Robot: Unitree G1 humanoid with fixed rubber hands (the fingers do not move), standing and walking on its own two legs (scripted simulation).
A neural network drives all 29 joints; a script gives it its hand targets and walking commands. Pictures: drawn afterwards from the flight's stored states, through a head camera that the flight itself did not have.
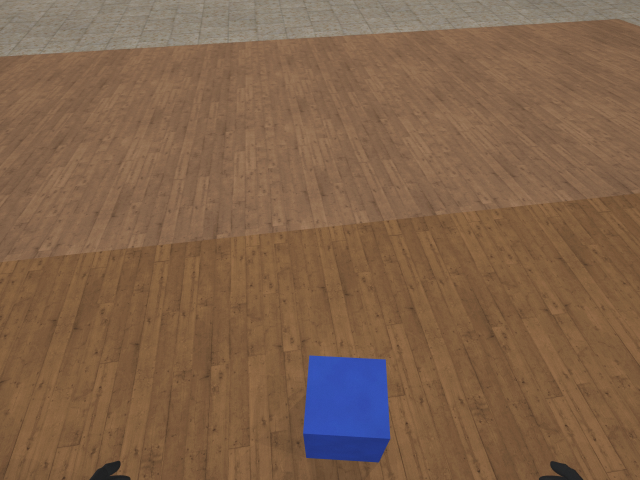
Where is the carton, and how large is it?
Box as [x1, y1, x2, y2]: [303, 355, 389, 461]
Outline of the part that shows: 309,355 303,429 306,457 378,461 389,439 385,359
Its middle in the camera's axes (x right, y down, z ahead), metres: +0.07 +0.47 +1.09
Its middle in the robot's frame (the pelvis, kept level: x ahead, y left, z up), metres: +0.41 -0.05 -0.66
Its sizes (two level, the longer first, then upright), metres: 0.210 0.200 0.250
